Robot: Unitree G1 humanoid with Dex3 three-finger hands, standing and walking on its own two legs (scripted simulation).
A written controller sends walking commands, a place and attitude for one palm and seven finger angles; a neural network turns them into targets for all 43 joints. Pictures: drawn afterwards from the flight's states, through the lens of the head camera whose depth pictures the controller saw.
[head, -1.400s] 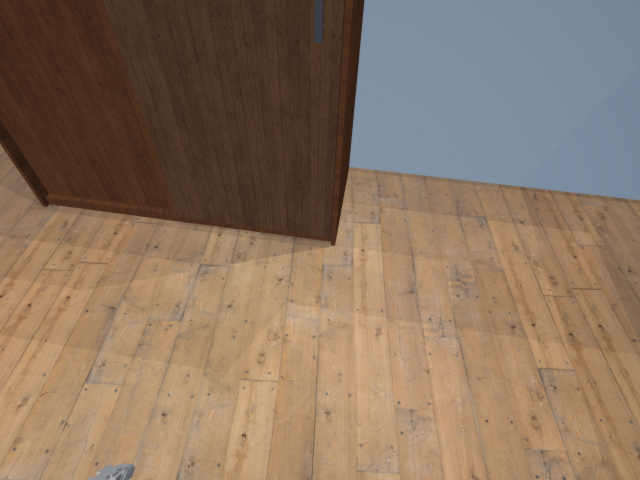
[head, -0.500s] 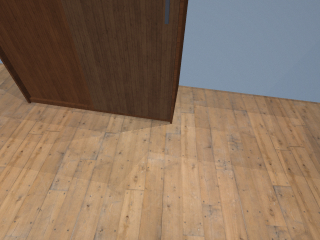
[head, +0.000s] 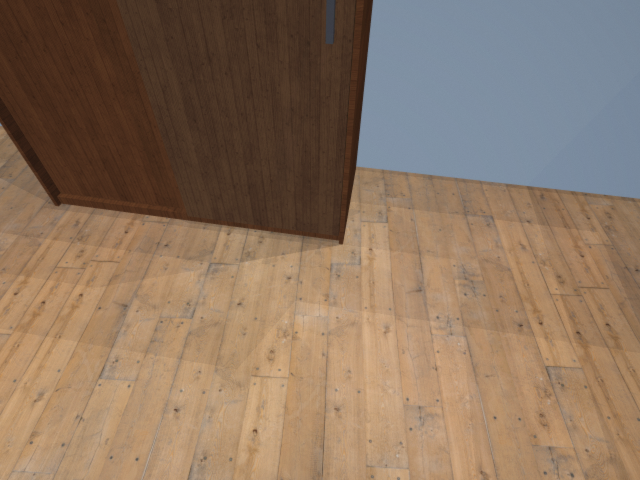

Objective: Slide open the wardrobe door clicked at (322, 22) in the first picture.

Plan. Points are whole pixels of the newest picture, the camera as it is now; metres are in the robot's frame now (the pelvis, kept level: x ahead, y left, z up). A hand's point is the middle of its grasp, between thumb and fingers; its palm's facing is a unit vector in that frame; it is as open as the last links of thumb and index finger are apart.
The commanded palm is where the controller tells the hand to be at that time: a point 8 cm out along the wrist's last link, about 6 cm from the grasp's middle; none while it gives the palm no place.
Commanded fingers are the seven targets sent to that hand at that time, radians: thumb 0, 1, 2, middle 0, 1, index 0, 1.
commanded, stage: look at it before walking up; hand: right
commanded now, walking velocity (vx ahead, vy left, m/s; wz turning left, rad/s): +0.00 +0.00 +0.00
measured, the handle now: out of the picture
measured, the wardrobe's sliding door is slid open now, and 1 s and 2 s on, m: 0.00 0.00 0.00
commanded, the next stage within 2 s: walk to a spot facing it in 0.04 s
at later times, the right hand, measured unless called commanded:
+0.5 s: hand out of the picture +0.06 -0.20 -0.18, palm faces -0.11 +0.96 -0.26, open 7.4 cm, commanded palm none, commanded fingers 0.00 -0.90 -0.90 0.20 0.30 0.20 0.30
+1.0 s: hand (464, 436) +0.25 -0.21 -0.19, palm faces -0.33 +0.92 -0.19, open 7.4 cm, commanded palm none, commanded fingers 0.00 -0.90 -0.90 0.20 0.30 0.20 0.30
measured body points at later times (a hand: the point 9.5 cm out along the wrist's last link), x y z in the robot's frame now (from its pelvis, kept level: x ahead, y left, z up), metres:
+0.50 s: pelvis +0.01 +0.02 -0.02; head +0.01 +0.03 +0.43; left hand +0.04 +0.28 -0.17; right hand +0.06 -0.25 -0.16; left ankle +0.00 +0.12 -0.75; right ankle +0.00 -0.12 -0.74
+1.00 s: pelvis +0.15 -0.02 -0.01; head +0.17 -0.05 +0.44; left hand +0.14 +0.23 -0.13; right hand +0.26 -0.26 -0.17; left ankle +0.06 +0.08 -0.65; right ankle +0.21 -0.10 -0.75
